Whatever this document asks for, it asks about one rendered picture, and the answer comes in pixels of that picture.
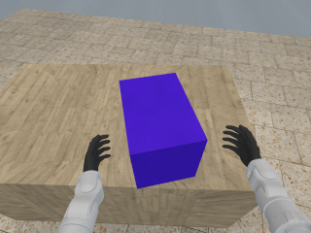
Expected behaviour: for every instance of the right robot forearm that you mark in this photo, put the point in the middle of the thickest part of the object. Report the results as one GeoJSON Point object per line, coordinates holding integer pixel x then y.
{"type": "Point", "coordinates": [274, 201]}

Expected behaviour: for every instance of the pedestal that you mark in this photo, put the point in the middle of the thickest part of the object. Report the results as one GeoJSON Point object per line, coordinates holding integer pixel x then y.
{"type": "Point", "coordinates": [49, 113]}

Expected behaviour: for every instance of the carton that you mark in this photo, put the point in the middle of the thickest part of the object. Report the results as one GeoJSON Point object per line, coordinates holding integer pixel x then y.
{"type": "Point", "coordinates": [165, 139]}

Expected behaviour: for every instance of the left robot forearm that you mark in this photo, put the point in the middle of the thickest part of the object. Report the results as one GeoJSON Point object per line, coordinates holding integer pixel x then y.
{"type": "Point", "coordinates": [82, 212]}

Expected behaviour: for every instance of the left robot hand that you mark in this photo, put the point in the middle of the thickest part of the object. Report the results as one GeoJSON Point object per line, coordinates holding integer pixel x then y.
{"type": "Point", "coordinates": [92, 158]}

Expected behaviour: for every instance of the right robot hand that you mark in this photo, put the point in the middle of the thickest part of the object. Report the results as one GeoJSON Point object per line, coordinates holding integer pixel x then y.
{"type": "Point", "coordinates": [246, 145]}

